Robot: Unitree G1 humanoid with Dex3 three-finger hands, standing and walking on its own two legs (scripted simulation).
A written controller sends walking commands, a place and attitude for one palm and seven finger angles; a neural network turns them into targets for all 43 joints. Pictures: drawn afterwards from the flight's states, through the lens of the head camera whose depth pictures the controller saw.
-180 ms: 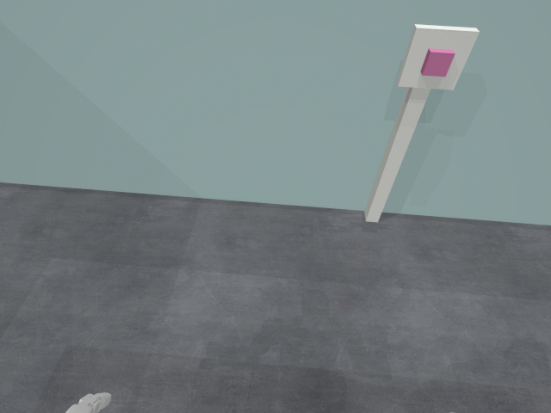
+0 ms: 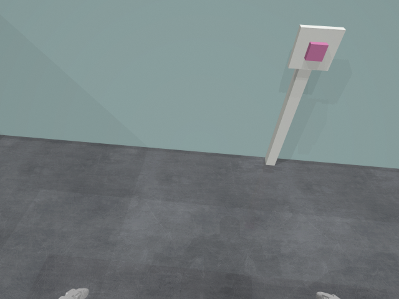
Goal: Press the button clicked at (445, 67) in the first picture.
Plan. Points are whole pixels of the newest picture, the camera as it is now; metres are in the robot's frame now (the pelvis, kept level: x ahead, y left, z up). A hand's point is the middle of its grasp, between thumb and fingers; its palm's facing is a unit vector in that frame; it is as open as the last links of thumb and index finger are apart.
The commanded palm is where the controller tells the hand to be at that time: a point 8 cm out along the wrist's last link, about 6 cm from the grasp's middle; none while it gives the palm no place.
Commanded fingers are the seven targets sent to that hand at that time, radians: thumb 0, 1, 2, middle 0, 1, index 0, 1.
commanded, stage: stand and wait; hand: left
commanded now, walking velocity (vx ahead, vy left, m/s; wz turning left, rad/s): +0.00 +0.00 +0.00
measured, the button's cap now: (315, 51) +1.08 -0.44 +0.04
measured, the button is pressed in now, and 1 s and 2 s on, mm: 0 0 0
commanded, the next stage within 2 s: look at it before walking up in 0.72 s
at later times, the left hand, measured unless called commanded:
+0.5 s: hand out of the picture +0.05 +0.23 -0.15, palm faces -0.03 -0.94 -0.34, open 7.4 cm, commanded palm none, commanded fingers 0.00 0.90 0.90 -0.20 -0.30 -0.20 -0.30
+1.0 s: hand out of the picture +0.08 +0.22 -0.15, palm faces -0.04 -0.94 -0.34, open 7.4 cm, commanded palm none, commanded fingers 0.00 0.90 0.90 -0.20 -0.30 -0.20 -0.30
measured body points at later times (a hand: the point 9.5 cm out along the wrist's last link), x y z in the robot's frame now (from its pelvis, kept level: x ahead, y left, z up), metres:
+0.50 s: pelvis -0.02 -0.02 +0.00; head -0.01 -0.02 +0.45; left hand +0.05 +0.28 -0.13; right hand +0.05 -0.32 -0.13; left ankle +0.00 +0.10 -0.74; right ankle +0.00 -0.15 -0.74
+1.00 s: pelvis -0.01 -0.03 +0.01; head +0.00 -0.03 +0.46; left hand +0.08 +0.27 -0.12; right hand +0.07 -0.33 -0.13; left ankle +0.00 +0.10 -0.74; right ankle +0.00 -0.15 -0.74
